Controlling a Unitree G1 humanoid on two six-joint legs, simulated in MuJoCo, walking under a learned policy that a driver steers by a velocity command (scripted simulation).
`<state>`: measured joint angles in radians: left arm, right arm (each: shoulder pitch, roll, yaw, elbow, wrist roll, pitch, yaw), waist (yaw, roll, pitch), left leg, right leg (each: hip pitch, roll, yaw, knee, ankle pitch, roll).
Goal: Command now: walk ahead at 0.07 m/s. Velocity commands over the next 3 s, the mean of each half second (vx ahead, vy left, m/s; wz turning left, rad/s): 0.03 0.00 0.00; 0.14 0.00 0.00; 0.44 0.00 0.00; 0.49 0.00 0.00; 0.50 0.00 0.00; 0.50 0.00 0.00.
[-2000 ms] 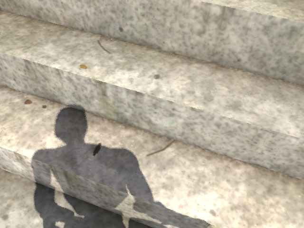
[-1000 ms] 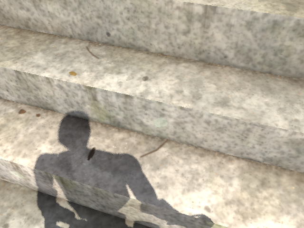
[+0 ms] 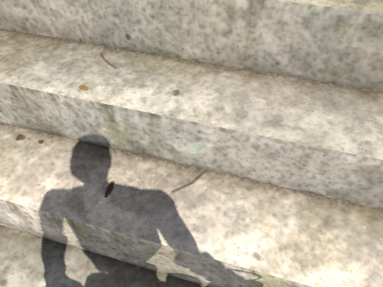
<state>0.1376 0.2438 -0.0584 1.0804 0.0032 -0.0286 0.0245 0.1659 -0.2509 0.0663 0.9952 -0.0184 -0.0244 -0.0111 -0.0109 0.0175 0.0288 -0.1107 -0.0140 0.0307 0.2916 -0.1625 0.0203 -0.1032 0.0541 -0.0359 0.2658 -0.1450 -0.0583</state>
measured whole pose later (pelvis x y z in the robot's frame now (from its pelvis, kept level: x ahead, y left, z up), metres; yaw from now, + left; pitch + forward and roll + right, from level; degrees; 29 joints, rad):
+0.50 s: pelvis -0.01 +0.00 +0.00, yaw +0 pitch -1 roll +0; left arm 0.23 0.21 -0.04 1.11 0.01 -0.02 0.03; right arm 0.28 -0.22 0.05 1.04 -0.02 -0.01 -0.02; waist -0.02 0.01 0.02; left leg -0.15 -0.01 0.03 0.33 -0.17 0.01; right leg -0.15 0.06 -0.03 0.30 -0.15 -0.06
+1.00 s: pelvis +0.01 -0.01 +0.00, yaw +0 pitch +0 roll +0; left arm 0.25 0.17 -0.03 1.06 0.01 -0.04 0.04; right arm 0.26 -0.18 0.04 1.02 -0.01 -0.03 -0.03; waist 0.00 0.01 -0.01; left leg -0.11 0.00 0.03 0.29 -0.18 0.01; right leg -0.10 0.07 -0.02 0.24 -0.15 -0.07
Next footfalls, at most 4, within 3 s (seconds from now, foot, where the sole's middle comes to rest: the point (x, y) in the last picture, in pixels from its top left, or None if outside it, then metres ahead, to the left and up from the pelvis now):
none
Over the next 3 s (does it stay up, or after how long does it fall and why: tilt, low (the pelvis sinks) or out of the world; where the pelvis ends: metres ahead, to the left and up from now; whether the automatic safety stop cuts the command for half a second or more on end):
stays up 0.01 0.01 0.00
